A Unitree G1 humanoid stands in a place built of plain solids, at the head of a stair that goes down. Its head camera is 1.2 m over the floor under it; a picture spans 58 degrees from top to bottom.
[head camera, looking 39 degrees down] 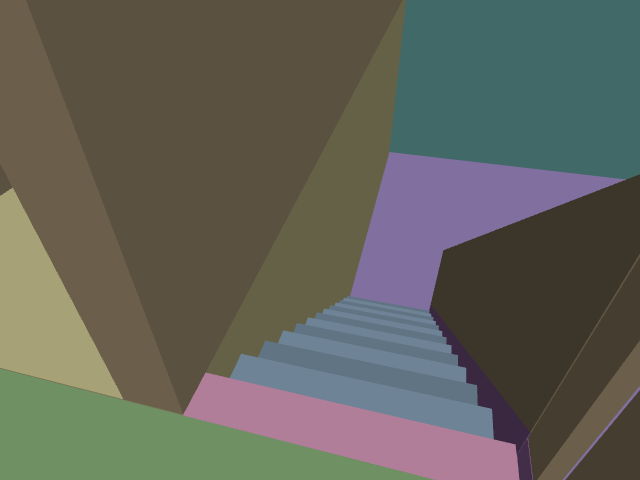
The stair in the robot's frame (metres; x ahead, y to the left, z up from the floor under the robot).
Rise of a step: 0.21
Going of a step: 0.23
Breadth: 0.94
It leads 14 degrees to the right of straight ahead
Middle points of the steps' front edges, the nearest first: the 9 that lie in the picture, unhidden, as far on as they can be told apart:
0.69 -0.09 0.00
0.92 -0.15 -0.20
1.14 -0.20 -0.41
1.37 -0.26 -0.62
1.59 -0.32 -0.82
1.82 -0.37 -1.03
2.04 -0.43 -1.24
2.27 -0.49 -1.44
2.49 -0.55 -1.65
